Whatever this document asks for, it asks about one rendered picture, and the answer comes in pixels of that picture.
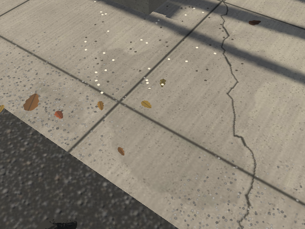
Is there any left robot hand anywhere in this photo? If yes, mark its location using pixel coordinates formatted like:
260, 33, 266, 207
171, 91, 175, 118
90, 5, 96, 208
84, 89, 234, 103
35, 218, 77, 229

